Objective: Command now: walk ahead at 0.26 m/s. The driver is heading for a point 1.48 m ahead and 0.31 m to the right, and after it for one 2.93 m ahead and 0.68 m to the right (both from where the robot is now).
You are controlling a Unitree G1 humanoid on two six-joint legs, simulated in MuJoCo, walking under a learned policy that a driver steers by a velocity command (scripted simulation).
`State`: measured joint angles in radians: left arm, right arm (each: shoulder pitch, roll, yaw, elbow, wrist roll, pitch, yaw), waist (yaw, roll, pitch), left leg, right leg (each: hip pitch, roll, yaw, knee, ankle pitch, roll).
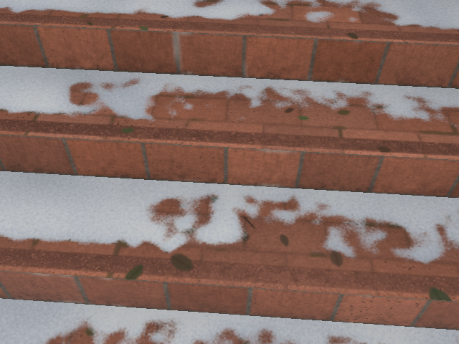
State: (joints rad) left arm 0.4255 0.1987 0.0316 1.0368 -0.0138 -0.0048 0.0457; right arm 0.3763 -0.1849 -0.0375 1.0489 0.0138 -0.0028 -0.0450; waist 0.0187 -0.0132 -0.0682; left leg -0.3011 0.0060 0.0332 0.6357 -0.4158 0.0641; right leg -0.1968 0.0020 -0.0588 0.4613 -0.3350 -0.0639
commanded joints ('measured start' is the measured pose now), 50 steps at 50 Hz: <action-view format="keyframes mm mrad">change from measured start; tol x16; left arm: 1 99 173 46 -30 5 -21 12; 50 -98 43 13 53 19 18 -8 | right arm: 1 -58 -49 -6 -86 9 -46 25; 8 268 -170 -35 -7 -25 -25 0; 16 -31 -36 46 -73 -51 -30 24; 50 54 -53 14 35 -19 20 -9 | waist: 1 10 -116 177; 7 -135 1 109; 9 -105 293 -44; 12 -16 53 95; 20 21 153 103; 24 -82 -83 79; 50 -17 13 135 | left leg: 1 -326 50 -41 261 -91 13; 6 153 -85 115 -193 186 1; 8 414 193 -265 -328 662 80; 9 321 377 -483 -341 793 222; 12 166 282 -287 -338 624 189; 19 119 156 -58 -246 1085 82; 21 158 163 -101 -228 1037 54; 24 117 67 -66 -359 311 2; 30 207 48 -32 -311 560 -22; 50 141 59 -30 -357 300 -35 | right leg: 1 -14 -393 528 -322 -474 -228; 7 -234 -85 37 123 570 -35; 9 -307 10 59 601 -156 110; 11 -365 -43 134 828 -196 137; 15 -194 -66 81 716 -90 140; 19 -85 -26 -4 171 -34 116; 23 144 -107 90 -65 643 39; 26 51 -91 89 -58 448 -1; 50 40 -68 83 -148 329 2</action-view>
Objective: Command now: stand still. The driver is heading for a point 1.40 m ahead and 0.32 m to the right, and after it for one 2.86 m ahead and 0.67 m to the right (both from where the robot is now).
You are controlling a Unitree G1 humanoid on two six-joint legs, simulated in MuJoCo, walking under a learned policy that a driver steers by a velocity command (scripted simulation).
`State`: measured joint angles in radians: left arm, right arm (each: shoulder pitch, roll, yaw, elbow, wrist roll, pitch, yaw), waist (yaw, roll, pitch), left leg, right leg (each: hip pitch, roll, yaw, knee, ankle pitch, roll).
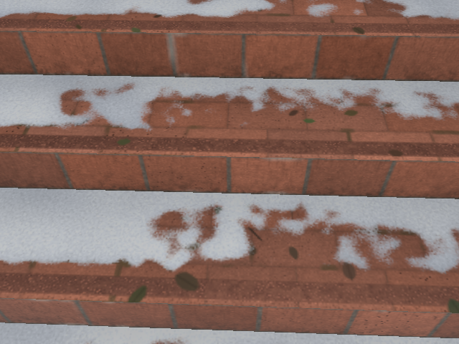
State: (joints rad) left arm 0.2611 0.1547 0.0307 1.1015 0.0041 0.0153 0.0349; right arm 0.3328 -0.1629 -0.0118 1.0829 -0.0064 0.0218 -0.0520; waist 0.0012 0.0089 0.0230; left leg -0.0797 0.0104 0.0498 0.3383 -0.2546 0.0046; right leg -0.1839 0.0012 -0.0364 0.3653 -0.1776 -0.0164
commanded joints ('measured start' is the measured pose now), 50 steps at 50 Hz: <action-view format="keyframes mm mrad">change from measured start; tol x64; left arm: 1 68 85 13 -10 1 -1 4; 50 121 10 -86 -39 44 -116 -88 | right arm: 1 98 -74 -12 3 1 -6 -1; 50 -93 64 88 -297 10 -60 64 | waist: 1 0 -11 47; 50 -88 -73 26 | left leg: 1 -88 55 -46 -63 124 24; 17 115 383 -691 -242 -572 310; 31 -525 186 -38 -506 234 196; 35 176 238 -25 107 1669 141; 38 -529 -141 -345 1293 87 86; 50 -1110 -12 -123 1716 361 94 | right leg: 1 25 -66 60 -55 151 -46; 14 -307 -192 284 -126 -519 -181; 20 -1148 -10 133 1696 -230 -36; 25 -1350 -52 107 1937 -244 -55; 34 -251 61 -218 847 -266 -132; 37 316 -311 758 124 -410 -369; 50 -385 -179 39 -68 -185 -130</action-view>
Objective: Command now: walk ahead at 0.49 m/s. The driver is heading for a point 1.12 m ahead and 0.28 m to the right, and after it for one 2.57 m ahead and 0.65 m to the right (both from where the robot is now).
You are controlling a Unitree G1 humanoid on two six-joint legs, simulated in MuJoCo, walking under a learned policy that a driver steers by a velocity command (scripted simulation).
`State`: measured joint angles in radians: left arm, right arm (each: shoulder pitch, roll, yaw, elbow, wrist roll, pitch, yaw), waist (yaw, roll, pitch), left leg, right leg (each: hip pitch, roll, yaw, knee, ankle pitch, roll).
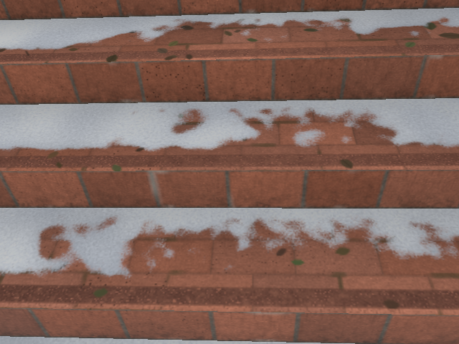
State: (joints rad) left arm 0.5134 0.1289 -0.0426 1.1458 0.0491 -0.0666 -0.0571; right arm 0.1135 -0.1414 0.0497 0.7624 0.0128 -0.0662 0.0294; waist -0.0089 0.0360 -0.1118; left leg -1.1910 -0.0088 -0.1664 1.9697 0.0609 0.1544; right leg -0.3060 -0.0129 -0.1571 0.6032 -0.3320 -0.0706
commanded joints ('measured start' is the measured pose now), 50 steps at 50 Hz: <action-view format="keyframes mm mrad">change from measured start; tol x64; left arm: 1 -52 46 -15 -62 -9 -31 12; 41 -820 -74 -88 -586 -56 -25 -1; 50 -190 47 28 -228 -6 9 26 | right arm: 1 88 53 31 16 -4 34 -28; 50 117 -18 -45 72 -20 -70 45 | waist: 1 -40 -121 172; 50 50 -79 39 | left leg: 1 -125 11 95 184 -23 -68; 14 545 -42 461 -741 -451 3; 18 1335 381 -767 -1680 -629 271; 40 1165 318 36 -1942 -71 33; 45 1243 259 197 -1442 1437 9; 47 658 -38 108 -766 11 -62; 50 336 -12 -18 -96 -172 0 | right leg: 1 -166 -190 216 -310 -47 -87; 10 280 -311 319 -605 164 -121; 15 412 -254 107 -197 1846 -93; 18 -251 99 249 816 255 -5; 33 -1144 -8 240 1519 322 -13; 43 -378 49 -141 667 -64 -72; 48 399 -332 1179 -363 -286 -315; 50 19 -265 800 -288 -208 -178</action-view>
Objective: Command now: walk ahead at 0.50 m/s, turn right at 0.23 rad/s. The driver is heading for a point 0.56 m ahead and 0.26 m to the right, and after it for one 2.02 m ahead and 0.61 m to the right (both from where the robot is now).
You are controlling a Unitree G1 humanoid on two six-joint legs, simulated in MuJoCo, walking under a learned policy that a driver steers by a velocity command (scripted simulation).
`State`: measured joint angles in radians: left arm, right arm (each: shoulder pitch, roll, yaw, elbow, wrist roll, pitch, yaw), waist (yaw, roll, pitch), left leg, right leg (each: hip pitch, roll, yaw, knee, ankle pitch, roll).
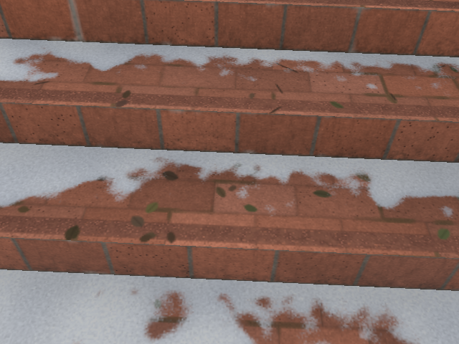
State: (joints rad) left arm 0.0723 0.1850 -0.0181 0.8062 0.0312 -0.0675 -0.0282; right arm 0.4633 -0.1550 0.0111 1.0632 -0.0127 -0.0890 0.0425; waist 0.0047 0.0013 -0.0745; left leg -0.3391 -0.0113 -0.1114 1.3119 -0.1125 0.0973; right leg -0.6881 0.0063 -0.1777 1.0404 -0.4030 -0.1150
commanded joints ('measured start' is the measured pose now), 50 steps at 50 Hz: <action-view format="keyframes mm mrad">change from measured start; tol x32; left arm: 1 228 -67 -12 149 13 -3 -19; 16 609 -11 -13 253 -13 36 49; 50 -369 -73 -26 -368 -69 49 -50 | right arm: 1 -253 3 1 -269 -10 -39 16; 18 -816 90 126 -600 -6 -43 -22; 25 23 -315 -83 -351 -52 -14 -53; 30 -223 116 11 -152 -35 3 -42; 50 67 -117 -64 -151 -7 70 -136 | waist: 1 -8 16 50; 23 -277 -297 -238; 25 -215 465 -485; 29 19 30 101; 50 -122 39 261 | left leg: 1 -547 16 -45 668 21 96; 16 -1204 136 168 481 27 -108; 22 -156 -28 251 -191 -357 -2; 26 406 457 -956 -1054 -491 231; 35 -193 225 252 -1004 -143 -21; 50 452 371 344 -1161 144 -7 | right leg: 1 302 -251 683 -688 -16 -93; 8 118 -75 290 -698 178 -17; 18 538 -237 619 -943 302 -142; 23 557 -145 411 -397 1713 -65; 24 304 -30 387 -100 1328 -56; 25 8 163 469 340 242 -13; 30 -231 -11 349 937 290 -71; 38 -340 -44 246 627 526 58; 45 -855 -132 289 754 220 82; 50 -641 -206 78 394 60 77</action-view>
